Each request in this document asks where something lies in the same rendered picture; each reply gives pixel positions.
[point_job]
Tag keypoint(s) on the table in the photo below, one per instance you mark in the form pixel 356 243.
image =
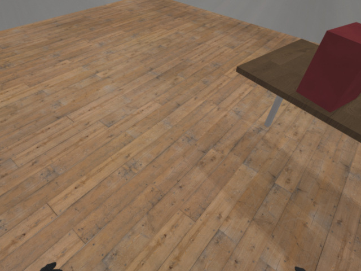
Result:
pixel 281 72

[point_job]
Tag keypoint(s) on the carton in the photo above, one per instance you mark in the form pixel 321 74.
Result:
pixel 333 77

